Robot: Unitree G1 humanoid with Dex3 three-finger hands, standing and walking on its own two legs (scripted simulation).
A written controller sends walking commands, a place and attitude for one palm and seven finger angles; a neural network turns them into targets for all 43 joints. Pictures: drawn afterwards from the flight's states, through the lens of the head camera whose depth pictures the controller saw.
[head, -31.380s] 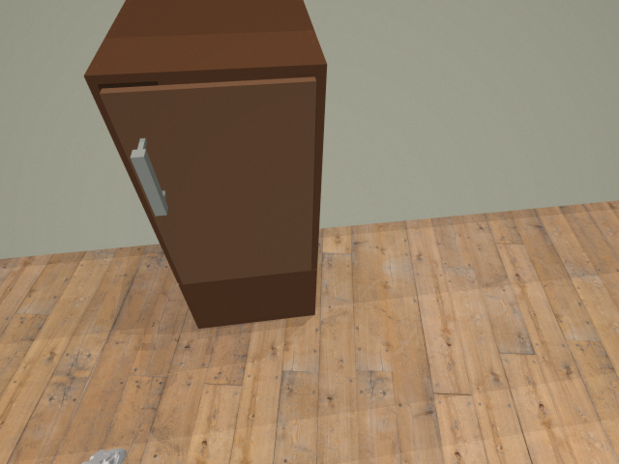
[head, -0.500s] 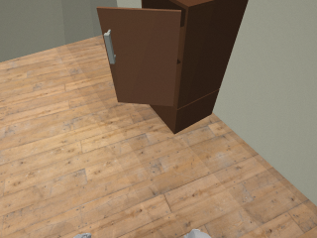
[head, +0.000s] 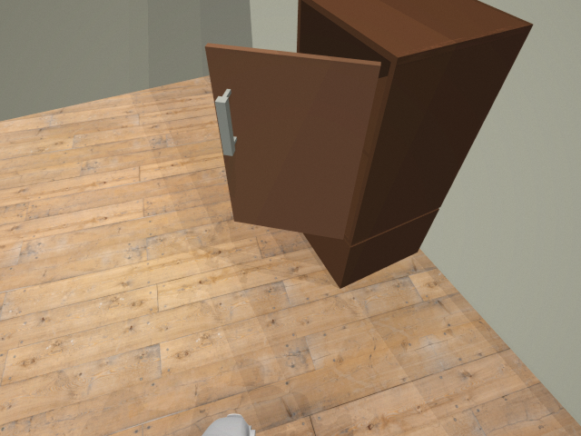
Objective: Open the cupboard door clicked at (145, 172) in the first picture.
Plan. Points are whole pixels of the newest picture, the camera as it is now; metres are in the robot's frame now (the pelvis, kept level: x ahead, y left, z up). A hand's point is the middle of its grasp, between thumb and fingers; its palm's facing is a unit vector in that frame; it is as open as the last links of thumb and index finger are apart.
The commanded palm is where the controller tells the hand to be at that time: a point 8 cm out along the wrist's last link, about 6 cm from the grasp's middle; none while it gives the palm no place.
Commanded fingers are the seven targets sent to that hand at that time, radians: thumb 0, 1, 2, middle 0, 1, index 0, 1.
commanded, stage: take the last steps up to it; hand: left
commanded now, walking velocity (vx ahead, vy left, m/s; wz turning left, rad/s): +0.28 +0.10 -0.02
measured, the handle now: (228, 122) +0.78 +0.24 -0.04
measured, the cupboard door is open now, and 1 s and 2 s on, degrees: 52 52 52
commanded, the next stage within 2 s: come to a stop and stand still in 0.34 s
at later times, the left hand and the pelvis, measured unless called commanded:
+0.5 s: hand (182, 348) +0.27 +0.23 -0.17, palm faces -0.05 -0.98 -0.21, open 7.3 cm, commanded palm none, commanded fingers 0.00 0.90 0.90 -0.20 -0.30 -0.20 -0.30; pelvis +0.16 +0.05 -0.01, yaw -3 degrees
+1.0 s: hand (152, 373) +0.23 +0.28 -0.19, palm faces +0.02 -0.98 -0.21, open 7.3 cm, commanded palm none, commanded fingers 0.00 0.90 0.90 -0.20 -0.30 -0.20 -0.30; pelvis +0.18 +0.08 -0.01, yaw -2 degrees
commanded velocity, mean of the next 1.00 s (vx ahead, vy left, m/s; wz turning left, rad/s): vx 0.00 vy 0.01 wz -0.02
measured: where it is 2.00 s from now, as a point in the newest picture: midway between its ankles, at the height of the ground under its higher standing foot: outside the picture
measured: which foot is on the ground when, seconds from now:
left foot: up 0.00-0.06, down 0.08-0.56, up 0.58-0.80, down 0.82-1.00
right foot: down 0.00-0.08, up 0.10-0.50, down 0.52-0.84, up 0.86-1.00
